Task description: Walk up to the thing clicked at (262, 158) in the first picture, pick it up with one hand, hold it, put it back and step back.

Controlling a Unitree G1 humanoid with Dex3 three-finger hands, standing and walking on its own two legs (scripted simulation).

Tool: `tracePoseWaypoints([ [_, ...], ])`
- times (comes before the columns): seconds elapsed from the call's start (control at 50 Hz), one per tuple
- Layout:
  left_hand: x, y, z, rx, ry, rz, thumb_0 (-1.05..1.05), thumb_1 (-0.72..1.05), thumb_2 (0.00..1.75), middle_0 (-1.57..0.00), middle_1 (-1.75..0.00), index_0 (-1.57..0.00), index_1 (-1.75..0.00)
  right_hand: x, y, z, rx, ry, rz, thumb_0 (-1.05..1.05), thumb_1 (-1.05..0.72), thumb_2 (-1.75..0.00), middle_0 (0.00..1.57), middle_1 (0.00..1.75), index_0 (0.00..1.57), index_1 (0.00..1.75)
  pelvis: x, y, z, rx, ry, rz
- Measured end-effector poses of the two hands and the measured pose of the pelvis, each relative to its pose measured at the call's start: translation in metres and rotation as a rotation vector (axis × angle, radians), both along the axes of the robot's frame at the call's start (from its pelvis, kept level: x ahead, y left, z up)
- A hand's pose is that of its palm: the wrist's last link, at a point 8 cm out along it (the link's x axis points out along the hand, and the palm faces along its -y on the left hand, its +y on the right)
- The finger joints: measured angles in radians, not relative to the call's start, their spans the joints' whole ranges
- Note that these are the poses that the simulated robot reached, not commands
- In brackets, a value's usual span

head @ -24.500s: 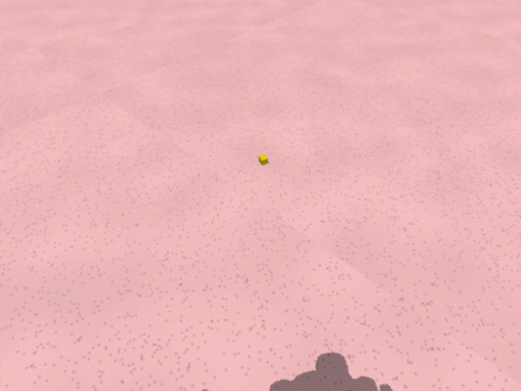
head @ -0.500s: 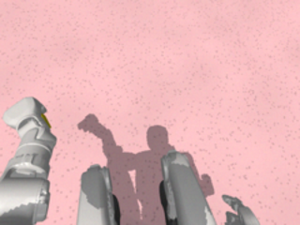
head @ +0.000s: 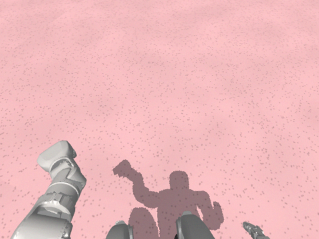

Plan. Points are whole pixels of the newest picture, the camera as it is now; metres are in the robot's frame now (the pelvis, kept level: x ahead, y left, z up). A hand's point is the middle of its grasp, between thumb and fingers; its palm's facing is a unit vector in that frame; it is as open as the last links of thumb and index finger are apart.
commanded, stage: lift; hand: left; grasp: from above
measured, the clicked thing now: (69, 167) +0.37 +0.25 -0.12
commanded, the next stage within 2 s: hold in 0.32 s
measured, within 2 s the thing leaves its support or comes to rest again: neither
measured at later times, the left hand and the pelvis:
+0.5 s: hand (56, 159) +0.35 +0.23 -0.01, palm faces -0.34 -0.30 -0.89, open 7.2 cm; pelvis +0.02 +0.00 +0.06, yaw +0 degrees
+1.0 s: hand (51, 154) +0.35 +0.23 +0.03, palm faces -0.32 -0.30 -0.90, open 7.2 cm; pelvis +0.03 +0.00 +0.08, yaw +0 degrees
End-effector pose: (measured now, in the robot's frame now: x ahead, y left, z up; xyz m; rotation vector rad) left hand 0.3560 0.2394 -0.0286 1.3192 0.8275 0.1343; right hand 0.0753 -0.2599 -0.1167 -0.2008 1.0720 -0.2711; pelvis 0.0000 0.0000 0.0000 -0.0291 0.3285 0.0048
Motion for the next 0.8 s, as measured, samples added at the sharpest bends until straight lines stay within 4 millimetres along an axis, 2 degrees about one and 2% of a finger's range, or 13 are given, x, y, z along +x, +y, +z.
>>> tracePoseWaypoints([
  [0.18, 0.003, -0.002, 0.039, 0.004, -0.010, 0.023, 0.03, 0.42, 0.19, -1.03, -0.38, -0.92, -0.28, -0.005, 0.005, 0.030, 0.023, 0.036, -0.003, 0.01, -0.90, -0.90, 0.20, 0.30, 0.21, 0.30, 0.014, 0.000, 0.034, 0.008, -0.066, 0.002],
  [0.34, -0.001, 0.000, 0.060, 0.002, 0.001, 0.038, 0.04, 0.44, 0.16, -1.04, -0.35, -0.92, -0.25, -0.001, 0.008, 0.046, 0.049, 0.027, 0.002, 0.01, -0.90, -0.90, 0.20, 0.30, 0.21, 0.30, 0.021, 0.001, 0.052, 0.016, -0.113, 0.001],
  [0.8, -0.008, -0.004, 0.100, 0.004, -0.022, 0.024, 0.05, 0.47, 0.13, -1.01, -0.29, -0.92, -0.23, 0.050, 0.012, 0.077, 0.088, -0.108, 0.091, 0.01, -0.90, -0.90, 0.20, 0.30, 0.20, 0.30, 0.029, 0.003, 0.076, 0.029, -0.205, 0.000],
])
